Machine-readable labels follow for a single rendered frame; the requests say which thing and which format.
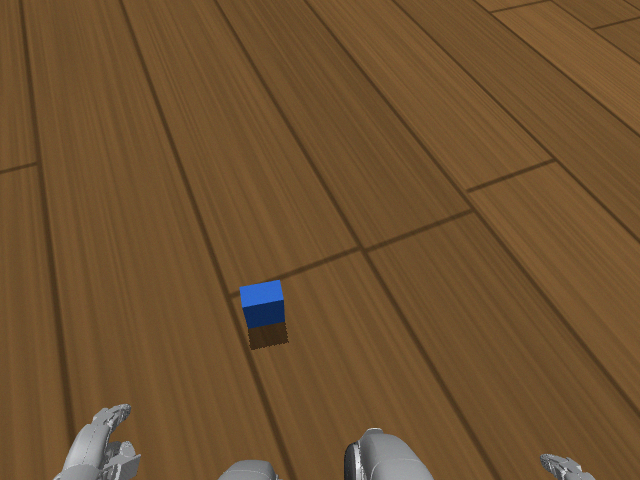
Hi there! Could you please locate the right robot hand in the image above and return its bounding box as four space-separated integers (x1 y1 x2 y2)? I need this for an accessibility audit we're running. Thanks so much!
540 454 596 480

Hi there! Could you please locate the left robot hand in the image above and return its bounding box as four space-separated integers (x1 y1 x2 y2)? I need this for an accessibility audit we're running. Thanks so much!
62 404 141 480

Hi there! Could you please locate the left robot arm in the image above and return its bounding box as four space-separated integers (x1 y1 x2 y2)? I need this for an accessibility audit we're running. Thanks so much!
53 464 103 480

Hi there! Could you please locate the carton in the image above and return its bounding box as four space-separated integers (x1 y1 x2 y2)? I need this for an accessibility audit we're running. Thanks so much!
239 280 285 329

